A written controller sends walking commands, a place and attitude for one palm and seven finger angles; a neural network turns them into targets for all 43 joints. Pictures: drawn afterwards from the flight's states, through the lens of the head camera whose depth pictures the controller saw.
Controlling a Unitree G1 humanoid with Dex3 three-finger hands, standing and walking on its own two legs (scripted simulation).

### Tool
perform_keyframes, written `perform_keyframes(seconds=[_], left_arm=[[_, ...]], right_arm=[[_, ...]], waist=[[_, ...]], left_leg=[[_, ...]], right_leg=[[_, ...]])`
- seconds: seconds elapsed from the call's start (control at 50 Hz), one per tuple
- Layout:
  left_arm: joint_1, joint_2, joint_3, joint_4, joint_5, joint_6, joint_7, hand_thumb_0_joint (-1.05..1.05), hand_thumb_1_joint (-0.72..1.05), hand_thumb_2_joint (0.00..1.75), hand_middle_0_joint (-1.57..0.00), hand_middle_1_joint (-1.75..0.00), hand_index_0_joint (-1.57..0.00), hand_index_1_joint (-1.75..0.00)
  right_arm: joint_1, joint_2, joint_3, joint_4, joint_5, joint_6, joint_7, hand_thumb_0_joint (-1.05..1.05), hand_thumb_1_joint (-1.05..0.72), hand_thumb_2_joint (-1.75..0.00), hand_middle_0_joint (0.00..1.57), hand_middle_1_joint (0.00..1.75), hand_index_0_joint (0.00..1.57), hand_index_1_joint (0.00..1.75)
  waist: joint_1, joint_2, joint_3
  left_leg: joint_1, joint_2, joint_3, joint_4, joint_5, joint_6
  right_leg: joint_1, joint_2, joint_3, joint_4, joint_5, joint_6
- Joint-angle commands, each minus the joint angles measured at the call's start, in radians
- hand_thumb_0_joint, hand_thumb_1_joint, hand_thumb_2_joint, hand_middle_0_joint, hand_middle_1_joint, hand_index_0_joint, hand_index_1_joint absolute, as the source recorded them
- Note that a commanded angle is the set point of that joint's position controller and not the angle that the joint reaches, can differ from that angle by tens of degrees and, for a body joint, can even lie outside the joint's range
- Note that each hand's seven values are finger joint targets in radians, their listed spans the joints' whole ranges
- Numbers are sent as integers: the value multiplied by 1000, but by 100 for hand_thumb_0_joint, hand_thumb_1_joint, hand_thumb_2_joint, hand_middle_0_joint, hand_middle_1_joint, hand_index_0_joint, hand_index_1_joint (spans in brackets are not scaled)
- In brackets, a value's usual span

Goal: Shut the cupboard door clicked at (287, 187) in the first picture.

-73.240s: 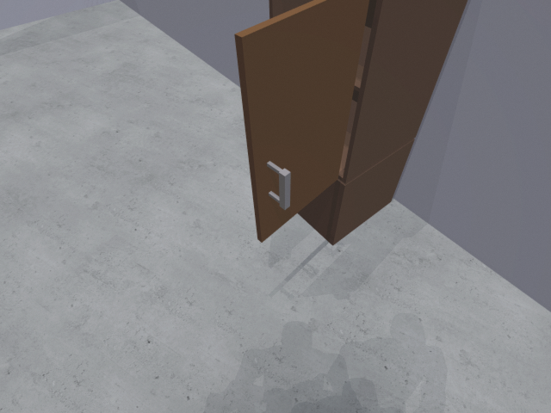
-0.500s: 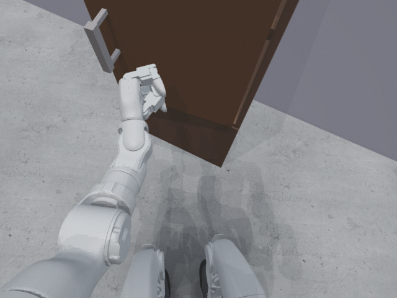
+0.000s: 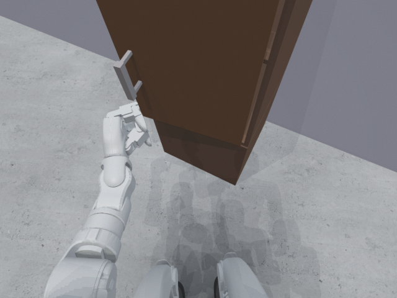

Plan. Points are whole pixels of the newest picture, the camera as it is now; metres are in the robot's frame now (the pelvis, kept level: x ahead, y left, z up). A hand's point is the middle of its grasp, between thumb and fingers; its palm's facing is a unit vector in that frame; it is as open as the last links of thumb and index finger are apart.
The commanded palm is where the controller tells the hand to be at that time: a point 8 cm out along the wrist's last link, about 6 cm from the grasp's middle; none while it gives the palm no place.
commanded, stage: draw the hand back to the body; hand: left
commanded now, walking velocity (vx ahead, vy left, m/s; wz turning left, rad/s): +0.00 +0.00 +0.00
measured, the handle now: (129, 76) +0.65 +0.15 -0.02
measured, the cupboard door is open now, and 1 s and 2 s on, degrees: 7 7 7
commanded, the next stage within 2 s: step back with the hand held close in 1.32 s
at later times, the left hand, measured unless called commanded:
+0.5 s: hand (49, 171) +0.32 +0.19 +0.14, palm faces +0.13 -0.96 -0.24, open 3.3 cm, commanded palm +0.27 +0.24 +0.17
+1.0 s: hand out of the picture +0.22 +0.30 +0.27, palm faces +0.50 -0.74 -0.45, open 6.5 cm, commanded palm +0.17 +0.33 +0.27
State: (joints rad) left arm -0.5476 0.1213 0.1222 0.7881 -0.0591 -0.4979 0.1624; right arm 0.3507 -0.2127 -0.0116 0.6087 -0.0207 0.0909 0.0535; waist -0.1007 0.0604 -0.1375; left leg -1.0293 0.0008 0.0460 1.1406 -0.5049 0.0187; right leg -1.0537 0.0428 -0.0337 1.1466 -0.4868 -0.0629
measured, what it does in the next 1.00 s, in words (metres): rises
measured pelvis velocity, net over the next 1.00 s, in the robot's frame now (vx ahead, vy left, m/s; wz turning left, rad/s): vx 0.04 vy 0.02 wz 0.04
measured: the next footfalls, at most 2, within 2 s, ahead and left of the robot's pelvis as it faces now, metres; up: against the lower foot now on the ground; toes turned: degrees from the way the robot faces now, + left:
none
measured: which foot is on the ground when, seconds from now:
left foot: down 0.00-1.00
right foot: down 0.00-1.00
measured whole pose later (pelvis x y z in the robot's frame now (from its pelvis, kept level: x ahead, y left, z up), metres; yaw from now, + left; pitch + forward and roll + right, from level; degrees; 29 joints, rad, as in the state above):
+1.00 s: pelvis +0.04 +0.02 +0.10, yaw +2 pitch -3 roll +0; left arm 0.48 0.38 0.37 -0.39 -0.08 -0.06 0.11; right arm 0.21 -0.23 0.02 0.61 0.02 -0.04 -0.07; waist 0.07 0.10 -0.02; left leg -0.11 -0.04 0.00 0.43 -0.27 0.04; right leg -0.11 0.02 -0.04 0.41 -0.26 -0.02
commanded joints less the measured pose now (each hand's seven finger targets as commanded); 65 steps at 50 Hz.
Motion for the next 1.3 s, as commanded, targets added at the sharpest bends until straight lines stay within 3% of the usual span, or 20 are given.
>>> perform_keyframes(seconds=[0.0, 0.08, 0.16, 0.18, 0.22, 0.24, 0.26, 0.28, 0.36, 0.44, 0.52, 0.6, 0.64, 0.74, 0.78, 0.92, 0.98, 1.04, 1.14, 1.28], left_arm=[[-284, 86, -41, -375, -44, -58, -50, 0, 90, 90, -130, -150, -130, -150], [-103, 95, -57, -363, -45, -58, -97, 0, 90, 90, -130, -150, -130, -150], [97, 126, -42, -484, -71, -3, -146, 0, 90, 90, -124, -144, -124, -144], [138, 105, -61, -514, -84, 19, -158, 0, 90, 90, -122, -141, -122, -141], [177, 135, -35, -598, -106, 48, -173, 0, 90, 90, -116, -135, -116, -135], [235, 200, -97, -607, -16, 125, -142, 0, 90, 90, -113, -132, -113, -132], [179, 196, -96, -713, -11, 162, -122, 0, 90, 90, -111, -129, -111, -129], [212, 209, -88, -743, -6, 196, -103, 0, 90, 90, -108, -126, -108, -126], [280, 255, -50, -840, 0, 288, -68, 0, 90, 90, -97, -114, -97, -114], [417, 235, -55, -946, -6, 353, -63, 0, 90, 90, -86, -102, -86, -102], [559, 243, -16, -1040, -6, 396, -62, 0, 90, 90, -75, -90, -75, -90], [636, 290, 50, -1159, 0, 410, -63, 0, 90, 90, -64, -78, -64, -78], [706, 308, 87, -1172, -4, 420, -60, 0, 90, 90, -58, -72, -58, -72], [779, 378, 200, -1306, -8, 413, -49, 0, 90, 90, -45, -57, -45, -57], [821, 380, 226, -1341, -10, 407, -47, 0, 90, 90, -39, -51, -39, -51], [951, 461, 390, -1401, -24, 376, -34, 0, 90, 90, -20, -30, -20, -30], [944, 365, 295, -1301, -24, 383, -46, 0, 90, 90, -20, -30, -20, -30], [893, 391, 299, -1299, -16, 372, -39, 0, 90, 90, -20, -30, -20, -30], [891, 460, 356, -1379, -12, 348, -26, 0, 90, 90, -20, -30, -20, -30], [916, 427, 349, -1352, -19, 346, -34, 0, 90, 90, -20, -30, -20, -30]], right_arm=[[36, -146, -53, -113, 26, -68, -43, 0, -90, -90, 20, 30, 20, 30], [-1, -147, -45, -106, 32, -89, -54, 0, -90, -90, 20, 30, 20, 30], [-52, -142, -36, -160, 50, -89, -53, 0, -90, -90, 20, 30, 20, 30], [-62, -139, -34, -175, 52, -90, -54, 0, -90, -90, 20, 30, 20, 30], [-90, -141, -31, -200, 59, -94, -63, 0, -90, -90, 20, 30, 20, 30], [-115, -120, -37, -218, 70, -45, -85, 0, -90, -90, 20, 30, 20, 30], [-151, -106, -28, -248, 77, -28, -102, 0, -90, -90, 20, 30, 20, 30], [-167, -112, -27, -245, 74, -24, -115, 0, -90, -90, 20, 30, 20, 30], [-221, -105, 3, -246, 75, -25, -153, 0, -90, -90, 20, 30, 20, 30], [-239, -100, 17, -240, 68, -56, -161, 0, -90, -90, 20, 30, 20, 30], [-250, -96, 27, -231, 57, -86, -151, 0, -90, -90, 20, 30, 20, 30], [-264, -100, 32, -225, 48, -109, -140, 0, -90, -90, 20, 30, 20, 30], [-265, -101, 29, -214, 42, -119, -137, 0, -90, -90, 20, 30, 20, 30], [-275, -99, 23, -204, 37, -145, -132, 0, -90, -90, 20, 30, 20, 30], [-281, -91, 22, -197, 38, -158, -130, 0, -90, -90, 20, 30, 20, 30], [-281, -99, 2, -171, 42, -193, -124, 0, -90, -90, 20, 30, 20, 30], [-278, -114, -4, -156, 44, -194, -122, 0, -90, -90, 20, 30, 20, 30], [-281, -126, -11, -148, 43, -204, -132, 0, -90, -90, 20, 30, 20, 30], [-294, -120, -5, -148, 38, -232, -138, 0, -90, -90, 20, 30, 20, 30], [-297, -100, 0, -140, 40, -243, -138, 0, -90, -90, 20, 30, 20, 30]], waist=[[-18, -151, -420], [13, -95, -283], [73, -6, -288], [71, -47, -270], [82, -62, -242], [82, -103, -276], [70, -93, -231], [80, -33, -205], [88, -75, -132], [101, -11, -86], [113, -24, -37], [129, -14, -30], [134, -17, 12], [151, 1, -18], [153, 28, -7], [169, 8, 32], [146, -39, 137], [147, -47, 127], [171, 8, 46], [166, 20, 127]], left_leg=[[252, -19, -26, -192, 182, 21], [336, -15, -33, -259, 177, 16], [456, -15, -31, -335, 277, 9], [465, -14, -32, -347, 291, 13], [493, -11, -35, -376, 304, 12], [543, -11, -32, -438, 307, 11], [564, -10, -30, -469, 303, 13], [601, -8, -31, -490, 305, 12], [711, 1, -45, -576, 347, 20], [833, 11, -56, -646, 442, 12], [895, 22, -64, -702, 525, 0], [939, 27, -67, -732, 617, -8], [930, 29, -67, -744, 621, -10], [953, 29, -72, -751, 664, -21], [953, 29, -67, -753, 660, -21], [916, 29, -64, -760, 599, -18], [890, 32, -64, -782, 470, -9], [896, 27, -64, -788, 392, 4], [901, 17, -67, -788, 409, 6], [885, 17, -50, -783, 417, 4]], right_leg=[[510, -31, 91, -305, 314, 68], [479, -31, 60, -343, 270, 54], [561, -29, 38, -362, 364, 39], [583, -29, 34, -375, 384, 43], [614, -28, 29, -396, 393, 43], [709, -56, 85, -451, 387, 47], [717, -59, 87, -491, 386, 55], [737, -59, 79, -504, 373, 46], [791, -56, 56, -587, 398, 46], [852, -52, 25, -645, 441, 35], [899, -50, 6, -692, 483, 37], [942, -51, 2, -725, 526, 39], [956, -51, 1, -744, 523, 38], [996, -52, 0, -756, 530, 40], [991, -55, 0, -757, 524, 42], [986, -55, 0, -768, 484, 45], [916, -58, 3, -793, 382, 49], [908, -60, 12, -811, 308, 50], [969, -63, 17, -796, 328, 44], [936, -63, 26, -813, 346, 44]])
